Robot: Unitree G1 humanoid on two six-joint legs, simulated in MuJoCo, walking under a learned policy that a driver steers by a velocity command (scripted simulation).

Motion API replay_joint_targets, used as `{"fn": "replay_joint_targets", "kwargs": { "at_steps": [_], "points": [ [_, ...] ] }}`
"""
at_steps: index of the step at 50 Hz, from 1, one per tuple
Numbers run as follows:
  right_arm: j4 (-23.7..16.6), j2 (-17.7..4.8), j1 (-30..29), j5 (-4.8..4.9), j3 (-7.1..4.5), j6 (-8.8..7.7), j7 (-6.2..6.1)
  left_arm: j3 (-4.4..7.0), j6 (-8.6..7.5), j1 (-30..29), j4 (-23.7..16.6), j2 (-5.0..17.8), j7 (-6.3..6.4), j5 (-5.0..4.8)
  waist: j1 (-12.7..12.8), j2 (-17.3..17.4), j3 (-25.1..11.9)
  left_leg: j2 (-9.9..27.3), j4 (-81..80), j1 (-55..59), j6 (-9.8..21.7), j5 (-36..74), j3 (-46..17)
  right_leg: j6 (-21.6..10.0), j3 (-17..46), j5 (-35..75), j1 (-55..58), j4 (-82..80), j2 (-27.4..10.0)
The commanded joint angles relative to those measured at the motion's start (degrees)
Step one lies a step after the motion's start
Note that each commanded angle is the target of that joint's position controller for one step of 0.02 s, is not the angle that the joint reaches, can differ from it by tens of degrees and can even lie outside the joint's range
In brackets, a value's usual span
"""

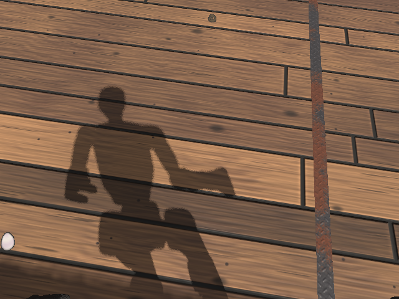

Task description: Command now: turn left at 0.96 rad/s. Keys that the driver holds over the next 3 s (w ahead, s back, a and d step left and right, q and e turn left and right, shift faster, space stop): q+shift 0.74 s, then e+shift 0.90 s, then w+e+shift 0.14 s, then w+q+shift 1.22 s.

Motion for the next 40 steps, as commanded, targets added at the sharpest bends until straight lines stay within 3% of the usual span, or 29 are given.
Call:
{"fn": "replay_joint_targets", "kwargs": {
  "at_steps": [1, 3, 5, 6, 7, 8, 9, 10, 11, 13, 15, 18, 23, 26, 27, 28, 29, 30, 31, 32, 33, 34, 37, 40],
  "points": [
    [-4.66, -8.80, -0.05, -0.02, -2.54, -0.14, 0.19, 1.33, -1.88, -1.70, -4.12, 5.01, -0.46, -0.14, -1.12, 10.22, -9.71, 13.49, -6.58, 10.86, 6.57, -1.28, -18.38, -0.56, -0.67, -0.41, 1.68, -4.79, 0.95],
    [-5.35, -9.00, -1.43, 0.29, -2.54, 0.00, 0.53, 1.85, -2.48, 0.43, -3.76, 6.07, -0.98, -0.23, -0.44, 10.55, -9.77, 12.67, -5.09, 10.20, 6.01, 0.81, -20.62, -1.44, -0.80, -0.15, 6.32, -10.73, 0.90],
    [-5.87, -8.52, -3.23, 1.06, -2.18, 0.18, 0.83, 2.67, -2.70, 4.45, -2.67, 7.23, -1.21, -0.20, 1.77, 8.73, -9.54, 9.45, -1.64, 6.40, 3.67, -3.50, -19.91, -2.61, -2.13, 8.15, 15.35, -22.25, -1.18],
    [-5.26, -5.53, 0.58, 1.01, -1.32, 0.30, 1.10, 3.26, -2.26, 4.76, -2.97, 9.66, -1.00, 0.30, -0.17, 0.78, -11.87, 5.00, 6.80, 0.94, 1.13, -20.29, -14.46, -6.07, 4.28, 9.90, 23.41, -24.75, -10.48],
    [-6.68, -4.59, 1.02, 1.47, -0.95, 0.04, 1.24, 3.56, -1.37, 3.83, -3.59, 13.07, -0.59, 1.87, -1.99, -15.48, -9.69, -3.08, 19.58, -10.00, -2.03, -29.04, -0.11, -14.49, 17.60, 15.70, 24.76, -27.57, -20.88],
    [-6.29, -10.05, 1.77, 0.35, -2.45, -0.84, 1.83, 3.19, -1.62, 2.50, -5.02, 10.34, -0.41, 3.05, -1.89, -15.00, -8.38, 1.84, 32.06, -13.46, -4.67, -26.65, 1.35, -18.76, 21.82, 15.52, 21.26, -28.30, -25.73],
    [-4.69, -12.18, 2.33, 0.53, -3.13, -0.86, 2.23, 2.36, -1.49, -0.39, -6.56, 7.47, 0.21, 2.43, -2.19, -11.12, -7.08, 4.44, 36.66, -13.58, -5.67, -22.43, 3.15, -17.61, 15.34, 13.34, 19.92, -27.16, -23.22],
    [-3.13, -11.55, 3.07, 0.66, -3.14, -0.41, 2.18, 1.87, -0.99, -1.90, -7.32, 5.84, 0.88, 1.63, -2.05, -7.92, -5.66, 5.62, 39.43, -13.87, -6.40, -18.54, 4.51, -15.04, 8.88, 9.79, 19.14, -26.27, -19.07],
    [-2.59, -9.99, 3.74, 0.43, -2.67, 0.01, 2.12, 1.57, -0.56, -1.88, -7.68, 5.68, 1.57, 0.97, -1.53, -6.55, -4.98, 6.33, 43.57, -15.56, -7.04, -15.59, 5.89, -14.00, 5.52, 9.54, 19.70, -25.88, -17.30],
    [-3.33, -7.51, 2.71, 1.07, -1.55, 0.21, 2.50, 1.21, 0.12, -0.10, -7.69, 6.14, 2.30, 1.27, -0.11, -5.94, -3.47, 8.60, 44.91, -17.49, -8.00, -13.25, 10.28, -14.58, -0.44, 14.37, 19.81, -26.63, -16.12],
    [-4.83, -6.07, -0.73, 1.46, -0.78, 0.00, 2.40, 1.45, 0.61, 3.17, -7.29, 7.18, 2.35, 1.81, 2.46, -7.47, -3.97, 11.35, 40.57, -19.89, -9.17, -12.03, 12.85, -15.80, -3.25, 17.09, 24.29, -26.96, -16.92],
    [-5.81, -4.98, -2.75, 1.07, -0.26, -0.14, 2.50, 2.10, 0.98, 5.51, -7.03, 8.84, 1.79, 1.90, 4.28, -8.45, -6.01, 14.43, 34.05, -19.12, -10.30, -12.82, 13.97, -17.11, -5.98, 20.17, 28.78, -26.79, -19.63],
    [-4.85, -4.25, -1.55, 0.74, -0.14, 0.31, 3.23, 3.19, 0.88, 3.15, -7.25, 10.91, 0.03, 1.08, 2.94, -9.39, -7.20, 14.81, 20.78, -7.06, -8.15, -11.94, 18.43, -15.21, -14.30, 21.91, 24.41, -25.67, -21.25],
    [-4.39, -4.87, -0.64, 0.93, -0.93, 1.48, 3.77, 3.64, 0.13, 3.32, -6.69, 11.00, -1.19, -0.58, 1.58, -9.61, -7.53, 13.78, 11.47, -1.48, -5.24, -11.38, 20.09, -12.74, -16.45, 22.52, 25.07, -21.77, -23.24],
    [-3.63, -4.86, 1.28, 1.00, -1.38, 1.71, 3.87, 3.64, 0.06, 2.87, -6.47, 10.48, -1.38, -1.24, -0.07, -8.84, -8.00, 12.71, 5.58, 2.67, -3.65, -8.38, 20.89, -10.76, -18.17, 21.49, 24.21, -18.28, -22.96],
    [-2.18, -6.00, 4.87, 0.85, -2.29, 1.69, 3.43, 3.32, 0.04, 4.53, -5.51, 8.56, -1.64, -1.62, -1.66, -5.88, -8.87, 10.95, -0.33, 9.96, -1.43, -3.45, 20.09, -7.66, -20.88, 18.13, 20.53, -11.63, -20.86],
    [-1.03, -11.81, 10.00, 0.90, -4.44, 1.30, 2.52, 2.75, -0.06, 6.52, -5.38, 6.15, -1.96, -0.48, -3.08, 5.88, -8.87, 15.87, -5.22, 22.25, 2.76, 15.77, 8.82, -2.97, -24.46, 4.94, 7.34, 3.14, -15.51],
    [-2.87, -19.85, 8.65, 0.01, -5.45, 0.32, 2.03, 1.29, -0.45, 3.45, -10.64, 2.93, -1.81, 2.24, -0.05, 23.07, -10.00, 29.61, -4.85, 29.40, 14.32, 30.23, -17.05, 1.69, -21.25, -22.24, -14.00, 19.07, -6.26],
    [-3.66, -15.98, 8.59, -1.77, -4.67, -1.81, 3.05, 1.98, -0.68, -2.00, -11.37, 5.84, -1.09, 2.22, -4.74, 13.90, -15.33, 31.38, -6.93, 26.86, 18.29, 26.18, -18.12, 1.12, -9.29, -22.10, -15.87, 27.73, -5.30],
    [-2.54, -14.18, 7.34, -1.71, -3.76, -3.07, 3.18, 2.12, -0.77, -3.41, -11.85, 6.67, -0.71, 0.88, -3.40, 11.25, -12.97, 28.66, -7.89, 24.62, 15.80, 20.61, -13.44, -0.53, -7.26, -16.98, -16.33, 28.69, -5.81],
    [-2.12, -12.55, 4.59, -0.36, -3.38, -3.44, 2.67, 2.28, -0.91, -2.22, -11.02, 6.65, -0.19, 0.72, -1.29, 8.19, -10.12, 25.15, -7.91, 21.97, 12.41, 15.47, -9.62, -1.49, -6.26, -11.50, -16.27, 26.29, -6.68],
    [-2.51, -10.64, 1.28, 0.75, -2.62, -3.01, 2.11, 2.58, -0.84, -0.95, -10.40, 7.73, 0.32, 1.31, 0.37, 6.92, -8.76, 23.42, -7.50, 19.26, 10.21, 14.29, -7.35, -1.57, -5.79, -7.57, -15.21, 23.61, -7.06],
    [-3.60, -9.81, -2.05, -0.02, -1.88, -2.15, 0.80, 2.31, -0.83, 2.00, -8.98, 6.62, -0.09, 1.53, 2.49, 6.84, -10.59, 19.62, -6.39, 13.36, 8.97, 18.26, -4.51, -0.35, -6.40, -1.11, -7.67, 19.52, -3.85],
    [-2.64, -7.72, -2.02, -0.43, -0.71, -2.15, 0.33, 1.04, -0.10, 4.22, -6.99, 4.74, -0.56, 0.81, 1.32, 6.83, -12.24, 19.48, -4.20, 14.09, 8.31, 20.31, -0.77, 1.10, -8.34, 1.32, -3.94, 11.65, -4.54]
  ]
}}
Next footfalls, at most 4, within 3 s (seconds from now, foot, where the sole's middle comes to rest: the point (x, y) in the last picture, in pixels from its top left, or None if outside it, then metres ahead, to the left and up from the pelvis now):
0.12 right None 0.12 -0.15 -0.77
0.58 left None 0.00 0.11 -0.77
0.98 right None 0.18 -0.04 -0.77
1.30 left None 0.03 0.15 -0.77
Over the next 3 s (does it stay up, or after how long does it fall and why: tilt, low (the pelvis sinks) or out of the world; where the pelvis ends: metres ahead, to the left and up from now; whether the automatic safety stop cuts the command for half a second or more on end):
stays up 0.98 0.20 -0.01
